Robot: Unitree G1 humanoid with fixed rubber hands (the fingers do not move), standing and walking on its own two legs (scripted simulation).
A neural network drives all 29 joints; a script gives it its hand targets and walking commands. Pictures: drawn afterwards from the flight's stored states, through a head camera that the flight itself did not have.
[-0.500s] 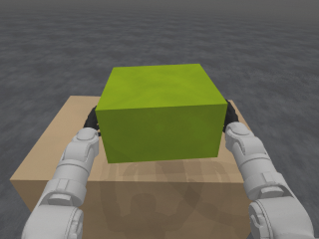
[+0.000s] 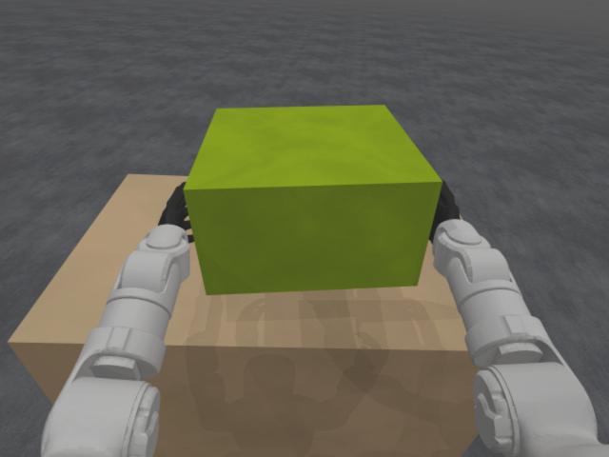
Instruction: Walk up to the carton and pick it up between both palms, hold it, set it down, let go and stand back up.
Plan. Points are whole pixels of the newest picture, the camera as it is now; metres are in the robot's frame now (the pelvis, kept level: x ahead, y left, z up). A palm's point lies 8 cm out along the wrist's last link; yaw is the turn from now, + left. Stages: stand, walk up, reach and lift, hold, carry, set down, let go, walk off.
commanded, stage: hold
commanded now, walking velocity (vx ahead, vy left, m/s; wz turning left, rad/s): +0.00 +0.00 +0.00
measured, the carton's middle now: (306, 188) +0.46 +0.01 +0.18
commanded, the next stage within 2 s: none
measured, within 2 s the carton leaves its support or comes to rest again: neither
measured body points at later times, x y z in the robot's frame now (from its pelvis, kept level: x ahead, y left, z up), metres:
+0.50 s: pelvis -0.01 +0.00 +0.00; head -0.10 +0.03 +0.44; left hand +0.35 +0.21 +0.17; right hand +0.36 -0.16 +0.21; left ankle +0.10 +0.10 -0.73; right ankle -0.02 -0.10 -0.73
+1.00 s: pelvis -0.03 +0.03 +0.00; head -0.12 +0.07 +0.44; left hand +0.35 +0.24 +0.16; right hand +0.36 -0.13 +0.20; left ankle +0.10 +0.10 -0.73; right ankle -0.02 -0.10 -0.73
